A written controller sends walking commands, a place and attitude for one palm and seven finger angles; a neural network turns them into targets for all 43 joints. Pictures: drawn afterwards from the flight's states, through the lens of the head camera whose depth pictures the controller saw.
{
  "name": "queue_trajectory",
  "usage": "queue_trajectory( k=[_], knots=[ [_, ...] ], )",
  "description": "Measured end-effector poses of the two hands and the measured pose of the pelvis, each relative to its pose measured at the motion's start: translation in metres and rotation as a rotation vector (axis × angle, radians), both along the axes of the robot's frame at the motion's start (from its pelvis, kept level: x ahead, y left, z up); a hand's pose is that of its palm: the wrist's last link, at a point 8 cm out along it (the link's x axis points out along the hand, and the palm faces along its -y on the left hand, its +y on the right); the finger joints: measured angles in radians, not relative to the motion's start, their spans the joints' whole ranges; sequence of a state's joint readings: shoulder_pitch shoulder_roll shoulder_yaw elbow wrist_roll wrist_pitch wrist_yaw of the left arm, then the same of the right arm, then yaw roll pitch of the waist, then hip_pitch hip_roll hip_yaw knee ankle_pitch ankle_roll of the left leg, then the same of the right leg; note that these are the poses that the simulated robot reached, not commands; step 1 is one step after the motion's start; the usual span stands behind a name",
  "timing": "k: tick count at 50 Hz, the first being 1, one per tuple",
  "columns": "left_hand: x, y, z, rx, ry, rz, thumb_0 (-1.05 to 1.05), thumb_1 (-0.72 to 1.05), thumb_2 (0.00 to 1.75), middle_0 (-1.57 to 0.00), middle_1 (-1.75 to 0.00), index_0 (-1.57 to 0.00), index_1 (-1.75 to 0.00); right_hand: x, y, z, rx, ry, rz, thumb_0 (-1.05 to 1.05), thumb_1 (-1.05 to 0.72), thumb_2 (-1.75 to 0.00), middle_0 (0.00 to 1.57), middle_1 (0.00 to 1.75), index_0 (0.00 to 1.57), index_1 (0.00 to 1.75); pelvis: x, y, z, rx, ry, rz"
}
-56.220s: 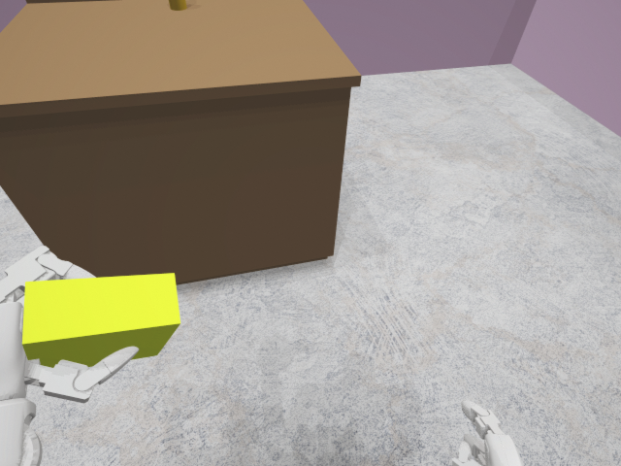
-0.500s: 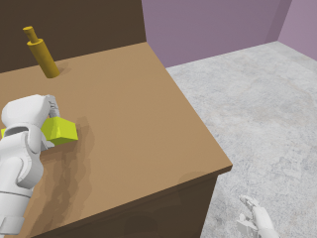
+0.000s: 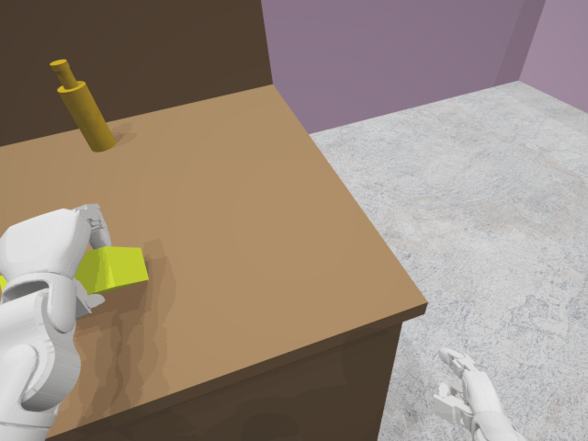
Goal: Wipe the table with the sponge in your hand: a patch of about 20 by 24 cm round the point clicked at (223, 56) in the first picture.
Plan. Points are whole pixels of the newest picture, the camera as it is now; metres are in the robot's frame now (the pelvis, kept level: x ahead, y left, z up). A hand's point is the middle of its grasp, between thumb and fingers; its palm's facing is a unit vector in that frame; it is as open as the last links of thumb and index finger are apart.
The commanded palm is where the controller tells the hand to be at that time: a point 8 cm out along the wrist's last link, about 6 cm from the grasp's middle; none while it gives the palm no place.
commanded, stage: wipe back along the first lane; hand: left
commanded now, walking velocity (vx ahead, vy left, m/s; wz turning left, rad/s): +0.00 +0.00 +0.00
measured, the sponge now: (90, 277) +0.28 +0.33 +0.11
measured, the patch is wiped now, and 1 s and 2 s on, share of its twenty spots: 0.95 0.95 0.95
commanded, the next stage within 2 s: lift the sponge slowly off the table in 0.38 s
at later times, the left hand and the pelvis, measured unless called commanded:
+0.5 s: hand (76, 298) +0.22 +0.28 +0.16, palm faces +0.25 -0.08 -0.96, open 9.0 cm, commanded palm +0.16 +0.26 +0.17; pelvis +0.00 +0.00 +0.00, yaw -1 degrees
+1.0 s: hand (67, 308) +0.20 +0.27 +0.17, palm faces +0.26 -0.11 -0.96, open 9.0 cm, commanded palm +0.16 +0.27 +0.21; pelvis -0.01 +0.00 +0.00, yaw -1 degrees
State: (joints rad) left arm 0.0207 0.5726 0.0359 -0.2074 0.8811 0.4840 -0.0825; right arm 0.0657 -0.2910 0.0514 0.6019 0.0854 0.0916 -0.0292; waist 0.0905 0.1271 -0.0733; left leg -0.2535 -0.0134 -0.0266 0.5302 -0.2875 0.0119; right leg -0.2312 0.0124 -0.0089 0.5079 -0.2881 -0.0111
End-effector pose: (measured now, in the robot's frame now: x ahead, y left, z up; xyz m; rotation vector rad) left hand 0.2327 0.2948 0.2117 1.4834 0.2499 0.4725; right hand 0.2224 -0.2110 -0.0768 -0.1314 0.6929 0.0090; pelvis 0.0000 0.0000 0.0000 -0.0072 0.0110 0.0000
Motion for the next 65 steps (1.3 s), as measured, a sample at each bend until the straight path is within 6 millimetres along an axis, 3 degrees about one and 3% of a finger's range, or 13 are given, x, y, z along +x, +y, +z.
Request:
queue_trajectory(
  k=[32,47,65],
  knots=[
    [-0.059,-0.022,-0.006,-0.066,-0.120,-0.043,0.02,-0.41,1.04,-0.69,-1.60,-0.82,-1.55,0.009,0.012,0.012,0.004,-0.059,0.022,0.02,-0.91,-0.90,0.20,0.30,0.20,0.30,0.000,0.003,-0.001,-0.004,-0.026,-0.017],
    [-0.064,-0.023,0.000,-0.085,-0.121,-0.041,0.02,-0.44,1.04,-0.73,-1.56,-0.86,-1.51,0.005,0.015,0.020,-0.003,-0.101,0.039,0.02,-0.90,-0.90,0.20,0.30,0.20,0.30,-0.009,-0.003,0.000,-0.001,-0.049,-0.014],
    [-0.059,-0.025,0.007,-0.073,-0.059,-0.050,0.01,-0.47,1.05,-0.78,-1.52,-0.89,-1.47,-0.008,0.000,0.018,-0.030,-0.112,0.026,0.02,-0.90,-0.90,0.20,0.30,0.20,0.30,-0.024,-0.013,0.001,0.004,-0.070,-0.008]
  ],
)
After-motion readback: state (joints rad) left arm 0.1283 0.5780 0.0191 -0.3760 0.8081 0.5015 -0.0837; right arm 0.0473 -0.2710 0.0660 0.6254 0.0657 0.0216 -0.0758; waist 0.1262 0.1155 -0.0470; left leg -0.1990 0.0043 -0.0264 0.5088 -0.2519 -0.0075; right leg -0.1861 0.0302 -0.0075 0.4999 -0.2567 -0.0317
